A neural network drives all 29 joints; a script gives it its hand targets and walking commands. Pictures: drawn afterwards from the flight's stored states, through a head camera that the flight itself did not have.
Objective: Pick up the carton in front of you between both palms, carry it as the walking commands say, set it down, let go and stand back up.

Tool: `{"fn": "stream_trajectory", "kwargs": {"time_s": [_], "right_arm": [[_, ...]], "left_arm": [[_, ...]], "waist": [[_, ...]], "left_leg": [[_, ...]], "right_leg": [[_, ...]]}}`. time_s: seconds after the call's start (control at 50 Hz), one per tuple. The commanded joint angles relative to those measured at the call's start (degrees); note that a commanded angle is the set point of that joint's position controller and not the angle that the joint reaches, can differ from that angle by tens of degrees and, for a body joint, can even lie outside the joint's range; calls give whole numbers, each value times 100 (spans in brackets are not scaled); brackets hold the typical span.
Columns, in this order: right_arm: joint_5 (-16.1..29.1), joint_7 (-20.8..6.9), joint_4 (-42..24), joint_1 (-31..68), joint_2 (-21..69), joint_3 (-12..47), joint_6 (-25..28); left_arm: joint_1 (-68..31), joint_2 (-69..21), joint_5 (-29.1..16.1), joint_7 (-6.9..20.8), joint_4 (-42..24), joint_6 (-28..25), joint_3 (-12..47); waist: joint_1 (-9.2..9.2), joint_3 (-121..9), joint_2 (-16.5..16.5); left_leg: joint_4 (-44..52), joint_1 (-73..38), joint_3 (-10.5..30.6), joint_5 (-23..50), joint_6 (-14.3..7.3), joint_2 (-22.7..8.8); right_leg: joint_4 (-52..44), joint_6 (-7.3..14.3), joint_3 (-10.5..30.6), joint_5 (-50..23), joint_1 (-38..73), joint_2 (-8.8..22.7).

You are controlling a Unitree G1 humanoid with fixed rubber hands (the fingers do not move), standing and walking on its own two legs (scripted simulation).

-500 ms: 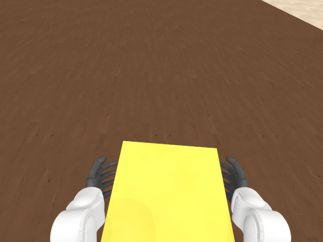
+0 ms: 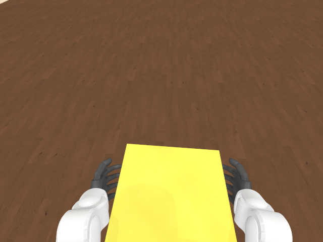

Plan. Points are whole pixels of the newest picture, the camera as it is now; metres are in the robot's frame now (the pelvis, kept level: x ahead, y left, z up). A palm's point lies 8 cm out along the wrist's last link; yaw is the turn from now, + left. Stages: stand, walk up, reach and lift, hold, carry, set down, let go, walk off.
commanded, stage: carry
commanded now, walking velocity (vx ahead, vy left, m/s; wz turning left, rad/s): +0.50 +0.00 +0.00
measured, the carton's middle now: (167, 213) +0.22 +0.00 +0.00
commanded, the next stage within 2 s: none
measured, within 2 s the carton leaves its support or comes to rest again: neither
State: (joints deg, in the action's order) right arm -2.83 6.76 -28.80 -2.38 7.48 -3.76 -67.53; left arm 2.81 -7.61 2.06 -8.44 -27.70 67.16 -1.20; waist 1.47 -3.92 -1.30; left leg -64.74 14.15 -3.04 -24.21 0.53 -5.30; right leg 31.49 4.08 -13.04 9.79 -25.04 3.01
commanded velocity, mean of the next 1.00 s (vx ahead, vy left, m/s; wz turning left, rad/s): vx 0.35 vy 0.00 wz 0.00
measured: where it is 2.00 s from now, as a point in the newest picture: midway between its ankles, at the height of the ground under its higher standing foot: (162, 174)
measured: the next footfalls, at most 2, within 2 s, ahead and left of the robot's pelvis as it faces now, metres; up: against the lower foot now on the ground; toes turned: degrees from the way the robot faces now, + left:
left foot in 0.40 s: +0.46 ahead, +0.13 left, +0.00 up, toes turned +9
right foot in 0.92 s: +0.79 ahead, -0.08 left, +0.00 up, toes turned -3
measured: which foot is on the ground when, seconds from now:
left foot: up 0.00-0.38, down 0.40-0.94, up 0.96-1.00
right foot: down 0.00-0.44, up 0.46-0.90, down 0.92-1.00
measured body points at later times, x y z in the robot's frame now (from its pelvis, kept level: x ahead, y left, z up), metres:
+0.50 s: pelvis +0.34 +0.05 +0.00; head +0.33 +0.07 +0.45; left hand +0.59 +0.18 +0.08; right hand +0.57 -0.12 +0.09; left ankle +0.42 +0.12 -0.73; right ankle +0.15 -0.08 -0.63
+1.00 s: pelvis +0.65 +0.01 +0.00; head +0.66 +0.00 +0.45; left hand +0.90 +0.15 +0.07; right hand +0.90 -0.16 +0.07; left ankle +0.46 +0.12 -0.67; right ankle +0.75 -0.07 -0.73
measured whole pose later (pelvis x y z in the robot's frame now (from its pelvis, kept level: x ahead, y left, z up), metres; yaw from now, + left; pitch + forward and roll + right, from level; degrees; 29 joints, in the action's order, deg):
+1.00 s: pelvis +0.65 +0.01 +0.00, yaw -1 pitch +3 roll -1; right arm -2.8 6.7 -30.8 -0.3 7.3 -4.2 -68.3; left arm 0.6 -7.4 2.8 -8.5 -30.2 68.4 -1.0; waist 0.6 -1.7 -2.2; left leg -50.1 7.7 -5.3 -28.4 2.7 -3.8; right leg 27.6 5.9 -13.5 5.6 -25.1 0.8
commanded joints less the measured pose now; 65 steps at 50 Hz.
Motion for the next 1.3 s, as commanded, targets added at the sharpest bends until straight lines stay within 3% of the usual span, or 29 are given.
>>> {"fn": "stream_trajectory", "kwargs": {"time_s": [0.0, 0.16, 0.28, 0.32, 0.34, 0.36, 0.38, 0.4, 0.42, 0.44, 0.48, 0.52, 0.56, 0.66, 0.7, 0.78, 0.84, 0.86, 0.88, 0.9, 0.92, 0.94, 0.98, 1.02, 1.08, 1.14, 1.2, 1.24, 1.28], "right_arm": [[1501, -765, -609, 1880, 5005, 3999, 301], [1360, -653, -822, 1653, 4563, 4038, 376], [1532, -510, -981, 1873, 3759, 3800, -4], [1503, -473, -896, 1791, 3561, 3633, -94], [1499, -453, -771, 1669, 3523, 3561, -125], [1494, -434, -723, 1665, 3519, 3481, -151], [1466, -419, -680, 1658, 3385, 3375, -172], [1572, -438, -552, 1670, 3552, 3394, -173], [1646, -489, -733, 1725, 3831, 3455, -126], [1658, -533, -842, 1886, 4069, 3514, -86], [1702, -660, -863, 2115, 4543, 3658, -3], [1744, -773, -816, 2133, 4673, 3772, 67], [1748, -838, -783, 1987, 4625, 3772, 111], [1700, -813, -820, 1857, 4124, 3677, 104], [1668, -748, -808, 1792, 3957, 3591, 62], [1546, -613, -718, 1710, 3712, 3477, -63], [1501, -545, -759, 1707, 3699, 3465, -127], [1498, -546, -749, 1733, 3696, 3473, -150], [1502, -559, -753, 1719, 3718, 3484, -148], [1502, -563, -813, 1825, 3733, 3524, -158], [1580, -581, -895, 1864, 3963, 3711, -154], [1612, -608, -969, 1904, 4124, 3852, -96], [1714, -727, -1037, 2058, 4765, 4063, 36], [1671, -802, -972, 2147, 5117, 4115, 182], [1499, -802, -781, 1799, 5084, 4100, 291], [1445, -819, -789, 1713, 4857, 4037, 304], [1474, -884, -772, 1899, 4513, 3996, 228], [1399, -893, -545, 2073, 4216, 3885, 167], [1288, -905, -147, 2028, 3857, 3693, 122]], "left_arm": [[-2067, -5099, -1635, 918, -907, -326, 3750], [-1696, -4454, -1504, 904, -985, -350, 3637], [-1738, -3725, -1320, 606, -1046, -19, 3324], [-1901, -3627, -1331, 537, -1115, 87, 3356], [-1942, -3567, -1346, 506, -1121, 138, 3374], [-2008, -3502, -1363, 481, -1162, 183, 3385], [-2088, -3500, -1395, 465, -1240, 237, 3437], [-2117, -3557, -1449, 455, -1329, 253, 3469], [-2222, -3766, -1530, 495, -1418, 225, 3582], [-2357, -4094, -1595, 561, -1282, 193, 3660], [-2346, -4629, -1561, 679, -1117, 76, 3709], [-2248, -4834, -1452, 713, -946, -29, 3717], [-2151, -4886, -1384, 696, -914, -92, 3743], [-2069, -4594, -1227, 563, -961, -74, 3659], [-2054, -4386, -1256, 522, -1009, -8, 3655], [-2074, -4036, -1327, 476, -1031, 132, 3566], [-1996, -3905, -1394, 497, -1041, 198, 3499], [-1975, -3912, -1393, 521, -1033, 190, 3469], [-2078, -3934, -1396, 543, -1071, 182, 3471], [-2027, -3962, -1438, 578, -1042, 171, 3440], [-1978, -4030, -1489, 612, -970, 118, 3434], [-1842, -4280, -1536, 673, -883, 65, 3467], [-1918, -4959, -1656, 822, -962, -106, 3616], [-2061, -5258, -1658, 933, -936, -242, 3646], [-1866, -5124, -1564, 1000, -916, -322, 3681], [-1806, -4851, -1508, 997, -936, -325, 3724], [-1967, -4515, -1360, 994, -897, -276, 3644], [-2160, -4219, -1301, 987, -742, -179, 3585], [-2108, -3875, -1178, 969, -318, -115, 3366]], "waist": [[-96, -1685, 611], [-101, -731, 883], [-74, -54, 993], [-137, -293, 923], [-241, -690, 699], [-354, -1087, 408], [-367, -1383, -819], [-340, -1637, -1718], [-323, -1634, -1566], [-295, -1644, -984], [-232, -1570, -276], [-199, -1441, -412], [-215, -1273, -573], [-220, -724, -661], [-224, -530, -649], [-244, -145, -778], [-189, -426, -877], [-81, -685, -668], [-37, -1024, -274], [16, -1614, 650], [-41, -2076, 1561], [-73, -2300, 1193], [-93, -2181, 848], [-128, -2026, 774], [-115, -1875, 815], [-192, -1754, 643], [-153, -1386, 426], [-105, -1079, -30], [-132, -1027, -31]], "left_leg": [[-114, 1982, 338, 830, -152, -223], [2480, 2189, -446, 1951, 123, -117], [3577, 1737, -773, 2437, -33, -29], [3677, 910, -898, 2206, -162, 108], [3788, -63, -1178, 1764, -229, 404], [3821, -1133, -1047, 1226, -262, 339], [4404, -1959, 1068, 282, -555, -944], [5337, -2902, 3214, 348, -1236, -1918], [5286, -2673, 2987, 1542, -1324, -1967], [5138, -2243, 2284, 2156, -1119, -1826], [5258, -1619, 1337, 2186, -796, -1541], [5477, -1362, 713, 1811, -554, -1260], [5686, -1394, 456, 1619, -626, -1157], [5855, -1774, -87, 2278, -729, -986], [5806, -1823, -264, 2771, -729, -926], [5255, -1860, -791, 5209, -558, -748], [4309, -1687, -996, 5747, -288, -683], [3602, -1491, -1223, 5701, -81, -522], [2747, -1061, -1173, 4850, 128, -229], [1495, 109, -1002, 2478, 319, 55], [445, 736, -485, -682, 412, 544], [13, 790, -39, -621, 245, 370], [799, 670, 322, -469, 50, 36], [2050, 338, 221, -206, 59, -7], [3105, 94, -84, -88, 117, 171], [4217, -419, -361, 1447, 148, 40], [4319, -628, -158, 2338, 160, -373], [4044, -277, -10, 2626, 93, -512], [3895, -216, -20, 3253, 77, -496]], "right_leg": [[-1770, 234, 1974, -1203, 2815, 1522], [-2418, 339, 818, -916, 2657, 1163], [-2404, 157, 572, -1339, 2637, 1163], [-1693, 29, 368, -2212, 2673, 1100], [-755, -85, 115, -2568, 2482, 883], [393, -193, -6, -2280, 1908, 636], [2023, -434, -23, -968, 700, 223], [3533, -545, 323, 1030, -775, -487], [4376, -398, 1070, 1581, -993, -170], [4473, -295, 1288, 1553, -976, 84], [3845, -240, 1380, 874, -799, 450], [3200, -266, 1116, 495, -637, 415], [2676, -351, 958, 204, -771, 384], [1496, -556, 588, -475, -1412, 368], [1036, -568, 495, -659, -1389, 332], [106, -466, 79, -951, -935, -27], [-351, -330, -141, -1165, 392, -309], [-935, -331, -170, -1738, 1240, -383], [-1209, -351, 50, -2723, 2220, -87], [-690, -60, 1375, -5117, 3627, 1169], [-785, 656, 2651, -6252, 4064, 2160], [-1055, 935, 2618, -5226, 3894, 2133], [-1357, 618, 1947, -4170, 3127, 1699], [-1531, 316, 1309, -3543, 2709, 1354], [-1637, 375, 1173, -2783, 2584, 1276], [-1352, 169, 792, -1866, 2207, 1044], [-958, -133, 601, -976, 1578, 719], [-953, -238, 737, -1058, 1536, 597], [-634, -233, 827, -1885, 1664, 650]]}}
